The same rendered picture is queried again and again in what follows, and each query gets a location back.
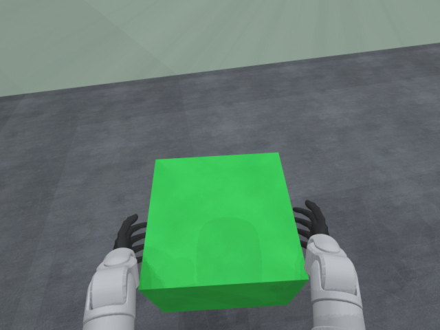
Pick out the carton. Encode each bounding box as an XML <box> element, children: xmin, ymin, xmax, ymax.
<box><xmin>138</xmin><ymin>153</ymin><xmax>309</xmax><ymax>313</ymax></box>

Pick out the left robot hand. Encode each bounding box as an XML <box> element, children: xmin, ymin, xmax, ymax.
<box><xmin>113</xmin><ymin>214</ymin><xmax>147</xmax><ymax>263</ymax></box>

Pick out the right robot hand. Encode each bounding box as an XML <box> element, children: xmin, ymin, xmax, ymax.
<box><xmin>293</xmin><ymin>200</ymin><xmax>329</xmax><ymax>249</ymax></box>

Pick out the right robot forearm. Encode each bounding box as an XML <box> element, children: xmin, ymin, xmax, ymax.
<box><xmin>304</xmin><ymin>234</ymin><xmax>366</xmax><ymax>330</ymax></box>

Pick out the left robot forearm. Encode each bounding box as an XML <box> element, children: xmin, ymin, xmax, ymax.
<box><xmin>82</xmin><ymin>247</ymin><xmax>140</xmax><ymax>330</ymax></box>

